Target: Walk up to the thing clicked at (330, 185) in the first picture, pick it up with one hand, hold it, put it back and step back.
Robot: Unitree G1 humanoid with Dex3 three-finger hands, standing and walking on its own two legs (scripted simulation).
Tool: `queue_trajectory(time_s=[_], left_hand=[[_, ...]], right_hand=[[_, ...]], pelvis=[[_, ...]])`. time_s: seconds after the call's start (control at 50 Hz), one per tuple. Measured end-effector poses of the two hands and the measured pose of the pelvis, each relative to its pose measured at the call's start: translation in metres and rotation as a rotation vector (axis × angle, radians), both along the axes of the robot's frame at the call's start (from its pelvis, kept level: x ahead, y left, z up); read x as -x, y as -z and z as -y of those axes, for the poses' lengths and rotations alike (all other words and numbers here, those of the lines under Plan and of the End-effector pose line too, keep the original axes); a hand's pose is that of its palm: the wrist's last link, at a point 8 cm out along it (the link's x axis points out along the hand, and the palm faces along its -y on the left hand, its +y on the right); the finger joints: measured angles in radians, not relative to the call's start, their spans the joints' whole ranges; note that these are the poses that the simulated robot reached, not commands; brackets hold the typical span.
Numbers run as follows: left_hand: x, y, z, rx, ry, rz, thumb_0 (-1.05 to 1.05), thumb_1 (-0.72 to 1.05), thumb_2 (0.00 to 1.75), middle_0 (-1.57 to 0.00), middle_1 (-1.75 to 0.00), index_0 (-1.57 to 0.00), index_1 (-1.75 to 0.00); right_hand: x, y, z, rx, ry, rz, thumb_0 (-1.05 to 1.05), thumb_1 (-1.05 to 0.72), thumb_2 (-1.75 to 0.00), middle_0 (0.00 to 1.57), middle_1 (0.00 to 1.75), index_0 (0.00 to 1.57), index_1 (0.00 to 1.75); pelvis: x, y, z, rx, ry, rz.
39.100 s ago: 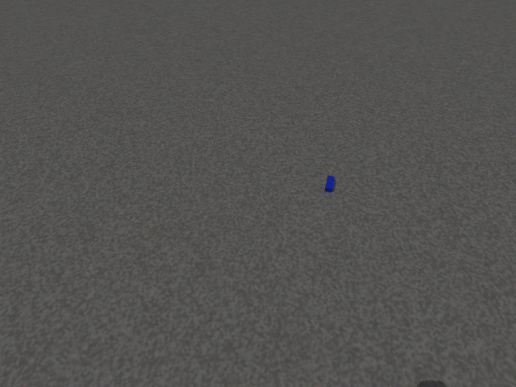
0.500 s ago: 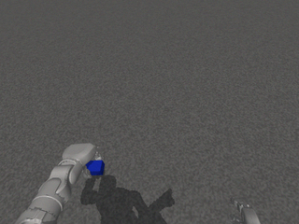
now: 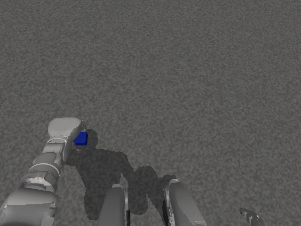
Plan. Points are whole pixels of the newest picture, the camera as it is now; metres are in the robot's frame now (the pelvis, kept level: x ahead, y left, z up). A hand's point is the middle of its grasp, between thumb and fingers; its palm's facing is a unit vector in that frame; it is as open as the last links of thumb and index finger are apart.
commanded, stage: crouch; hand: left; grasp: from above
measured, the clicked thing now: (72, 138) +0.40 +0.24 -0.15
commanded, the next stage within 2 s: lower in 1.30 s
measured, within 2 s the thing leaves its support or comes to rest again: neither
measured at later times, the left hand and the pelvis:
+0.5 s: hand (85, 151) +0.40 +0.25 -0.34, palm faces -0.48 +0.00 -0.88, open 6.7 cm; pelvis -0.03 +0.00 -0.18, yaw -1 degrees
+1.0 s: hand (88, 151) +0.43 +0.26 -0.43, palm faces -0.49 -0.01 -0.87, open 6.6 cm; pelvis -0.03 +0.00 -0.26, yaw -4 degrees
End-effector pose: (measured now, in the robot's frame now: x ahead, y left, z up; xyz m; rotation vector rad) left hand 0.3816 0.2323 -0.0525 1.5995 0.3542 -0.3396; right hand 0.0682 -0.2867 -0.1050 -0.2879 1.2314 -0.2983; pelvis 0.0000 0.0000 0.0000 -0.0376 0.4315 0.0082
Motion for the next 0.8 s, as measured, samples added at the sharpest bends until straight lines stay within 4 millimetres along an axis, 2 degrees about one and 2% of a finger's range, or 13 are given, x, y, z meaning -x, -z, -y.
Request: queue_trajectory(time_s=[0.1, 0.2, 0.34, 0.48, 0.64, 0.8], left_hand=[[-0.011, 0.05, -0.002, 0.005, -0.017, 0.007, 0.0, 0.52, 0.02, -1.0, -0.14, -1.03, -0.11], [-0.02, 0.097, -0.008, -0.002, -0.03, -0.013, 0.0, 0.51, 0.04, -0.99, -0.15, -1.03, -0.12], [-0.025, 0.164, -0.015, 0.024, -0.04, -0.063, 0.0, 0.51, 0.03, -1.0, -0.15, -1.03, -0.11], [-0.029, 0.224, -0.018, 0.052, -0.021, -0.059, 0.0, 0.5, 0.04, -1.01, -0.13, -1.04, -0.1], [-0.043, 0.263, -0.023, 0.046, -0.035, -0.029, 0.0, 0.49, 0.05, -1.02, -0.12, -1.06, -0.08], [-0.056, 0.287, -0.027, 0.044, -0.06, -0.037, 0.0, 0.48, 0.04, -1.03, -0.11, -1.07, -0.07]], right_hand=[[0.032, 0.048, -0.008, -0.003, 0.027, -0.073, 0.0, -0.9, -0.9, 0.2, 0.3, 0.2, 0.3], [0.049, 0.092, -0.019, -0.025, 0.029, -0.11, 0.0, -0.9, -0.9, 0.2, 0.3, 0.2, 0.3], [0.05, 0.143, -0.027, -0.054, -0.019, -0.126, 0.0, -0.9, -0.9, 0.2, 0.3, 0.2, 0.3], [0.038, 0.18, -0.019, -0.042, -0.089, -0.136, 0.0, -0.9, -0.9, 0.2, 0.3, 0.2, 0.3], [0.03, 0.207, -0.007, -0.024, -0.135, -0.152, 0.0, -0.91, -0.9, 0.2, 0.3, 0.2, 0.3], [0.04, 0.225, -0.006, -0.029, -0.125, -0.182, 0.0, -0.91, -0.9, 0.2, 0.3, 0.2, 0.3]], pelvis=[[0.009, 0.044, -0.004, 0.009, 0.002, -0.075], [0.019, 0.084, -0.007, 0.017, 0.0, -0.129], [0.026, 0.134, -0.005, 0.03, -0.004, -0.191], [0.028, 0.176, -0.001, 0.044, -0.006, -0.224], [0.027, 0.209, 0.002, 0.052, 0.004, -0.233], [0.028, 0.231, 0.001, 0.06, 0.015, -0.227]])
